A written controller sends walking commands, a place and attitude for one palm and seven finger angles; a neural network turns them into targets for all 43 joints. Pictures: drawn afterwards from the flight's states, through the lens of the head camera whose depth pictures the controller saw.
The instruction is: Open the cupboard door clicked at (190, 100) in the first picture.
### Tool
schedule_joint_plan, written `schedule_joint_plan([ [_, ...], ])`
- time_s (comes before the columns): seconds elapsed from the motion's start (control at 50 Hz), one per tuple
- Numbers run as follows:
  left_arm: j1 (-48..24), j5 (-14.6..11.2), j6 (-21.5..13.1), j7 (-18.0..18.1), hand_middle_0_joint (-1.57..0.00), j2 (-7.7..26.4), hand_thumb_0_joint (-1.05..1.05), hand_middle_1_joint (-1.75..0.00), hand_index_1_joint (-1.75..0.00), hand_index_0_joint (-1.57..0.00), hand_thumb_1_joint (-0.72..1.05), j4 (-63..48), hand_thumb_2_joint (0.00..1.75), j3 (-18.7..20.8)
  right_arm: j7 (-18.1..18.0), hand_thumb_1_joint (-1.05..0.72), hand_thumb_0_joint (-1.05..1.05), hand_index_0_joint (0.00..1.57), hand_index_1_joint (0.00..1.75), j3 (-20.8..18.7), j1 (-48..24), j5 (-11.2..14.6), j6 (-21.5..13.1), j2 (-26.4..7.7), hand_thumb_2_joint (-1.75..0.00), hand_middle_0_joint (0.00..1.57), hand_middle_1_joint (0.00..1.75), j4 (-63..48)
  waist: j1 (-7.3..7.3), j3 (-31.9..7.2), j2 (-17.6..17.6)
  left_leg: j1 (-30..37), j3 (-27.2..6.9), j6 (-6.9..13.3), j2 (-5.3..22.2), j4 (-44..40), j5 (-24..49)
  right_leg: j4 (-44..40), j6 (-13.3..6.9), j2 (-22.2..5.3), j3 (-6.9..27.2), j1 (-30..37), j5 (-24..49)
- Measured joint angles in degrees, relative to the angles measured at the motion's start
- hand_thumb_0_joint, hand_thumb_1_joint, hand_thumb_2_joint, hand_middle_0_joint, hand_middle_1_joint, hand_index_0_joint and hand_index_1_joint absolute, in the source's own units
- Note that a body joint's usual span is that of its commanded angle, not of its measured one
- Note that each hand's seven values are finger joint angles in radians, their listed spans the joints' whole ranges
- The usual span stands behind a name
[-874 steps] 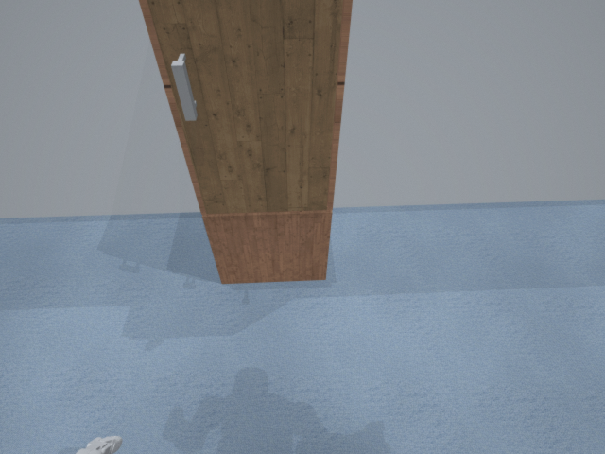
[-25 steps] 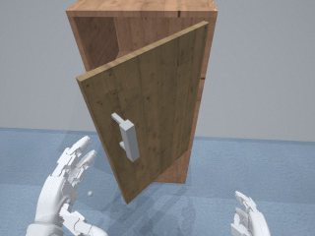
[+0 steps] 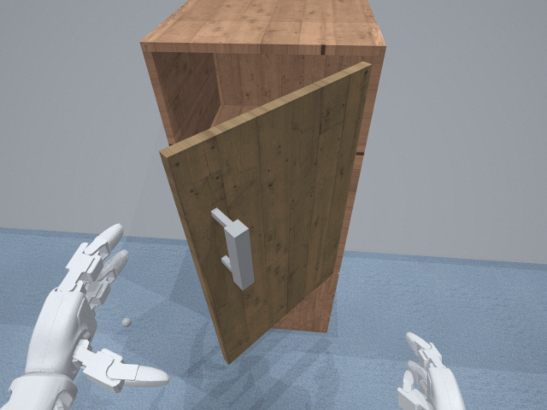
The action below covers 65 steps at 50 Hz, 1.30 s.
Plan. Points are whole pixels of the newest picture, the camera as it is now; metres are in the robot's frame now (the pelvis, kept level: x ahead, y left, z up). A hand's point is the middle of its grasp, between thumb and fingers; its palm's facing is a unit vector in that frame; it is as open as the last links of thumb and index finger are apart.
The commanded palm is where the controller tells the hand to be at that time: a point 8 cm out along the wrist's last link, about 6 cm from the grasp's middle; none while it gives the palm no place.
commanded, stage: draw the hand back to the body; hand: left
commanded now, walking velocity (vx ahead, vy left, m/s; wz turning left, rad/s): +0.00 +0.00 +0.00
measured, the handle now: (231, 248) +0.32 +0.10 +0.10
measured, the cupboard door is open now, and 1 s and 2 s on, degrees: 48 48 48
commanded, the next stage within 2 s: step back with the hand held close in 0.98 s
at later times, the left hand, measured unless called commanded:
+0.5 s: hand (80, 267) +0.22 +0.26 +0.16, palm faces +0.36 -0.85 -0.38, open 10.3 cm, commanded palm +0.18 +0.30 +0.18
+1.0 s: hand (74, 261) +0.22 +0.26 +0.17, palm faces +0.41 -0.83 -0.37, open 7.4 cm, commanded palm +0.18 +0.30 +0.19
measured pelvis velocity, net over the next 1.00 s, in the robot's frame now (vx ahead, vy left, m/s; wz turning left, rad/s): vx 0.02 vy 0.01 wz -0.04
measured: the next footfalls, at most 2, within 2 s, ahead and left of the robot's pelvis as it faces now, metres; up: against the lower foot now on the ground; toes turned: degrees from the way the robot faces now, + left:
none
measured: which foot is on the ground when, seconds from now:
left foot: down 0.00-1.00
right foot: down 0.00-1.00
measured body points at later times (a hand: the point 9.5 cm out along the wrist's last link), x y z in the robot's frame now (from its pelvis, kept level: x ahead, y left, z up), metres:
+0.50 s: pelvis +0.03 +0.02 +0.02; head +0.01 +0.01 +0.47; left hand +0.20 +0.30 +0.18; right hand +0.21 -0.20 -0.06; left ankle +0.03 +0.12 -0.72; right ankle -0.02 -0.09 -0.72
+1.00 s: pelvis +0.02 +0.01 +0.02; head +0.01 -0.01 +0.47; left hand +0.20 +0.30 +0.19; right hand +0.20 -0.23 -0.06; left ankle +0.03 +0.12 -0.72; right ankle -0.02 -0.09 -0.72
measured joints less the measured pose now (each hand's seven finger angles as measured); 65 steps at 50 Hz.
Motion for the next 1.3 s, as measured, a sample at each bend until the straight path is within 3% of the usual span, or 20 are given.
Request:
schedule_joint_plan([
  [0.08, 0.69, 3.9, -0.37, 5.64, -0.17, 0.41, -0.02, -0.3, -0.3, -0.16, -0.28, 0.35, 0.4, 0.44, -0.56, -0.9, 0.02, 0.2, 0.3, 0.0, -0.98, -0.87, 1.09, 0.31, -0.9, 0.2, 0.3, 1.0, -0.08, 1.87, -0.25, 3.94, 0.81, 0.29, 0.06, -4.66, 1.85, -5.22, 0.34, 0.26, 0.79, 3.84, 2.52],
  [0.2, 0.7, 6.01, -0.8, 8.68, -0.17, 1.09, -0.01, -0.3, -0.3, -0.17, -0.09, 1.42, 0.48, 1.62, -0.36, -0.9, 0.02, 0.2, 0.3, -0.22, -1.77, -1.65, 2.19, 0.16, -0.9, 0.2, 0.3, 2.81, 0.23, 3.76, -0.91, 9.0, 2.2, 0.82, -0.8, -10.68, 4.0, -10.54, 0.96, -0.41, 2.02, 8.18, 4.76],
  [0.4, -1.6, 6.7, -1.21, 9.72, -0.19, 1.82, -0.01, -0.3, -0.3, -0.18, 0.25, 1.65, 0.63, 4.65, 0.83, -0.9, 0.02, 0.2, 0.3, -0.82, -2.79, -1.92, 3.69, 0.11, -0.9, 0.2, 0.3, 4.19, 0.48, 4.56, -1.28, 13.28, 3.49, 1.43, -1.78, -15.2, 4.94, -14.65, 1.77, -1.26, 3.21, 11.91, 5.94],
  [0.74, -5.77, 5.83, -0.98, 9.99, -0.21, 2.89, 0.01, -0.3, -0.3, -0.2, 0.8, 3.88, 0.86, 10.48, 1.89, -0.9, 0.02, 0.2, 0.3, -1.66, -3.33, -1.81, 5.58, 0.01, -0.9, 0.2, 0.3, 4.99, 0.62, 4.29, -1.07, 14.72, 3.98, 1.26, -1.64, -17.12, 5.36, -16.67, 1.7, -1.05, 3.73, 13.19, 6.6],
  [1.12, -5.62, 5.57, -1.97, 9.58, -0.21, 2.33, 0.01, -0.3, -0.3, -0.21, 0.89, 4.94, 0.9, 9.81, 1.29, -0.9, 0.02, 0.2, 0.3, -2.39, -3.3, -1.74, 4.71, -0.14, -0.9, 0.2, 0.3, 6.01, 0.55, 5.09, -0.53, 15.3, 3.42, 0.37, -0.58, -17.8, 6.52, -17.71, 0.7, 0.12, 3.28, 14.0, 7.75],
  [1.22, -5.26, 6.26, -4.9, 9.32, -0.21, 3.72, 0.01, -0.3, -0.3, -0.21, 0.89, 4.27, 0.9, 13.13, 1.61, -0.9, 0.02, 0.2, 0.3, -2.08, -4.17, -1.38, 6.59, -0.44, -0.9, 0.2, 0.3, 3.99, -0.08, 4.26, 0.26, 11.74, 3.87, 0.34, 0.46, -16.08, 6.28, -17.55, 0.66, 1.0, 3.83, 10.82, 8.68],
  [1.3, -3.36, 6.72, -4.89, 9.1, -0.21, 4.16, 0.01, -0.3, -0.3, -0.21, 0.89, 3.96, 0.9, 12.7, 1.55, -0.9, 0.02, 0.2, 0.3, -2.92, -5.01, -1.09, 8.51, -0.87, -0.9, 0.2, 0.3, 2.39, -1.01, 4.15, 0.38, 9.71, 5.1, 0.68, 0.49, -15.97, 6.78, -16.45, 1.09, 0.87, 5.01, 7.88, 9.16],
])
